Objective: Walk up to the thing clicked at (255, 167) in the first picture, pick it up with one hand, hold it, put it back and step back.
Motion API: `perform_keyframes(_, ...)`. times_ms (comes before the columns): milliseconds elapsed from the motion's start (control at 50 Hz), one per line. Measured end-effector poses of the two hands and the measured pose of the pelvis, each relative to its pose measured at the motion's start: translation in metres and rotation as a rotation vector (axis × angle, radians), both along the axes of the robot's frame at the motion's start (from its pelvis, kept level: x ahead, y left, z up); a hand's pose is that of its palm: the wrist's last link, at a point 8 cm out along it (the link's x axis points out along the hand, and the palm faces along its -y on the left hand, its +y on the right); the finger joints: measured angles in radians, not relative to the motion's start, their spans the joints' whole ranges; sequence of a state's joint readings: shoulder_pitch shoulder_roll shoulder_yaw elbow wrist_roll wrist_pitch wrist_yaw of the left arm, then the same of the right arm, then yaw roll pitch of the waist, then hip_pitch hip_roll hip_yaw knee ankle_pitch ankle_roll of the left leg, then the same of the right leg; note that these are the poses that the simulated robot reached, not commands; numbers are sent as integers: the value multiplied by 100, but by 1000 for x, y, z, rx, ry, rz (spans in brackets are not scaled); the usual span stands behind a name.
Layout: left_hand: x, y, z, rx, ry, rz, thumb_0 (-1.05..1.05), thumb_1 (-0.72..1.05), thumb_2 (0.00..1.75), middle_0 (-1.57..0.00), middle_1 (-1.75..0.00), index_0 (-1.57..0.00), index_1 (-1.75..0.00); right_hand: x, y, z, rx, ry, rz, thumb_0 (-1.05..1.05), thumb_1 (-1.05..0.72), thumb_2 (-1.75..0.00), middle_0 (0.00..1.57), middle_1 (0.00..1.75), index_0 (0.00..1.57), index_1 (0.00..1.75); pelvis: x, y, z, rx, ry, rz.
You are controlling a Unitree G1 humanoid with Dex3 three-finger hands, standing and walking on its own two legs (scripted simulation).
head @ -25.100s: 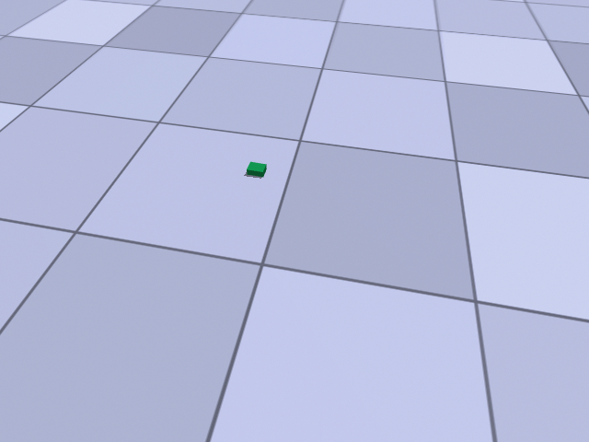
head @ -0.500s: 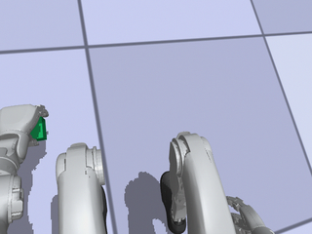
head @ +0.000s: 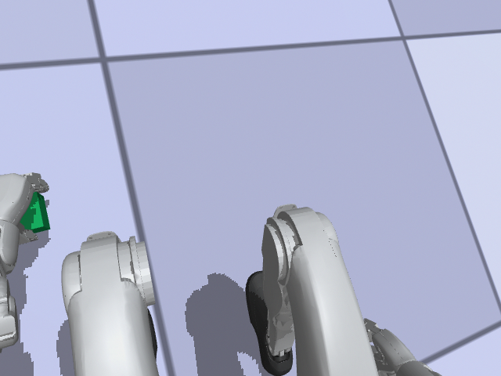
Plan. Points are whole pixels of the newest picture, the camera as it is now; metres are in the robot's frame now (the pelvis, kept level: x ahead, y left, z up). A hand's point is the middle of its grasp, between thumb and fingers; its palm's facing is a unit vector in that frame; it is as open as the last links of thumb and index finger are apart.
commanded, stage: rest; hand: left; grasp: from above
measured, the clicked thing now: (15, 217) +0.37 +0.33 -0.24
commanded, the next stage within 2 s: open in 1.08 s
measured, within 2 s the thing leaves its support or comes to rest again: rests again in 0.72 s
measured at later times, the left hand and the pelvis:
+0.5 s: hand (26, 217) +0.37 +0.31 -0.23, palm faces -0.46 -0.14 -0.88, open 9.0 cm; pelvis +0.00 +0.01 -0.01, yaw -2 degrees
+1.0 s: hand (33, 218) +0.37 +0.30 -0.24, palm faces -0.44 -0.12 -0.89, open 9.0 cm; pelvis +0.00 +0.01 -0.01, yaw -3 degrees
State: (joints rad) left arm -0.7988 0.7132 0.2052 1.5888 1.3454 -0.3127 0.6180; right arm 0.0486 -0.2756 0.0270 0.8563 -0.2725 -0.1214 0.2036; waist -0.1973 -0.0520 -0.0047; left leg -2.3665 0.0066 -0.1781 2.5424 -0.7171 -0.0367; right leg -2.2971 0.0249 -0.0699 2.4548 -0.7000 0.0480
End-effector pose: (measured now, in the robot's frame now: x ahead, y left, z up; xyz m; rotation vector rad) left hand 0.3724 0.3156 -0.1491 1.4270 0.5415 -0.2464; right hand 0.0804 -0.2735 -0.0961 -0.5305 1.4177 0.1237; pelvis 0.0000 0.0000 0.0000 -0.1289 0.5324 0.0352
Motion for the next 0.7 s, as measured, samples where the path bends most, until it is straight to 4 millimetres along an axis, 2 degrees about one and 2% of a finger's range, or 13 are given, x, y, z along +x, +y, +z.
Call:
perform_keyframes(120, 0, -2, -10, -2, -16, -19, 0, 14, 33, -90, -25, -88, -27, -5, 0, 1, -8, 27, 18, 0, -91, -90, 20, 30, 20, 30, 2, 1, -5, -10, -9, -6)
perform_keyframes(320, 5, -9, -21, 1, -37, -29, 0, 14, 33, -91, -24, -89, -26, -1, 6, 3, 18, 19, 61, 0, -91, -90, 20, 30, 20, 30, 3, 4, -9, -27, -22, -12)
perform_keyframes(520, 1, -2, -27, 1, -14, 6, 0, 13, 34, -90, -25, -88, -28, 1, 12, 4, 44, 7, 77, 0, -91, -90, 20, 30, 20, 30, 3, 7, -10, -38, -32, -15)
perform_keyframes(700, 0, -1, -32, -9, -13, -18, 0, 14, 34, -90, -26, -87, -29, -8, 12, 6, 53, 37, 100, 0, -91, -90, 20, 30, 20, 30, 2, 7, -12, -45, -47, -18)
